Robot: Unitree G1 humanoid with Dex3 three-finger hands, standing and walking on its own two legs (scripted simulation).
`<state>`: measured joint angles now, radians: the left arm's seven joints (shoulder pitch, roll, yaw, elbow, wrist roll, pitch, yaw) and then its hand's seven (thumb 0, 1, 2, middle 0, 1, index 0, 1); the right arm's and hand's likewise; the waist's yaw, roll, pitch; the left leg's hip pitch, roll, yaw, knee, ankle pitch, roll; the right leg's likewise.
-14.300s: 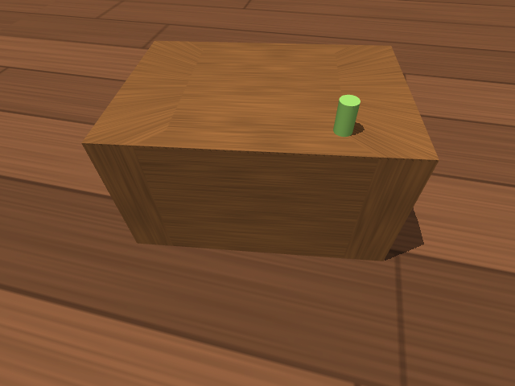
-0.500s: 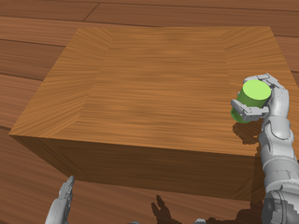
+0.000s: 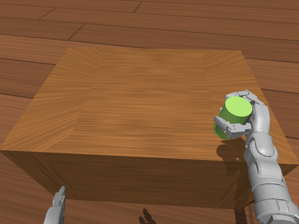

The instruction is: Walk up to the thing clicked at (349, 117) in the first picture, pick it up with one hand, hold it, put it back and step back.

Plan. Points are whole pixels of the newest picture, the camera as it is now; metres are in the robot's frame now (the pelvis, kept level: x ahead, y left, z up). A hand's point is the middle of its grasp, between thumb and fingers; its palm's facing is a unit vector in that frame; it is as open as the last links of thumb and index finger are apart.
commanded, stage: lift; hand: right
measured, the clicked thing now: (230, 119) +0.38 -0.18 +0.09
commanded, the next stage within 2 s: hold in 0.48 s
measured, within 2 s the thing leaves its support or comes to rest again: neither
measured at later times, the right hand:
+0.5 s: hand (235, 114) +0.36 -0.17 +0.13, palm faces +0.18 +0.98 +0.01, open 9.0 cm
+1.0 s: hand (236, 115) +0.35 -0.17 +0.14, palm faces +0.17 +0.99 +0.01, open 9.0 cm
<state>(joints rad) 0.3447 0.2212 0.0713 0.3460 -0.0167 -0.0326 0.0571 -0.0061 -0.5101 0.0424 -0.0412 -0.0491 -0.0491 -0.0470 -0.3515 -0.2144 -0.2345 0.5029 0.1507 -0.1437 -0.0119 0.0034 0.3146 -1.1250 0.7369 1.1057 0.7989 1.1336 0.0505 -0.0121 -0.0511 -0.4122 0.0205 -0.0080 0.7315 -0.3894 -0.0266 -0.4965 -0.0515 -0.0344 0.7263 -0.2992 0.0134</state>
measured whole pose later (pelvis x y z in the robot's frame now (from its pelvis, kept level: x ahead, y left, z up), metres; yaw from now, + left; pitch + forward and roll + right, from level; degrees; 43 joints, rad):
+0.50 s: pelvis +0.01 +0.00 +0.01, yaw +0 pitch +1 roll +0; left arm 0.28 0.21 0.08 0.50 -0.02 -0.06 0.08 -0.01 -0.52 0.05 -0.04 -0.05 -0.05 -0.05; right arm -0.23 -0.19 -0.20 0.29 0.17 -0.03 -0.02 0.00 0.31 -1.13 0.73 1.11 0.80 1.14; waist 0.03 -0.02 -0.03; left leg -0.27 0.02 0.00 0.60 -0.35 -0.02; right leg -0.35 -0.04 -0.03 0.60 -0.26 0.02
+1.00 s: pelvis +0.02 +0.01 +0.02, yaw -1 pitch -1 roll +0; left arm 0.24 0.21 0.10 0.58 -0.02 -0.05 0.07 -0.01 -0.52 0.05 -0.05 -0.05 -0.06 -0.05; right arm -0.14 -0.17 -0.18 0.13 0.18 0.07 -0.02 0.00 0.31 -1.13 0.73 1.11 0.80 1.14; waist 0.02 -0.03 -0.01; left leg -0.18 0.02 0.00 0.53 -0.32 -0.02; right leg -0.27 -0.04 -0.03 0.51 -0.23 0.02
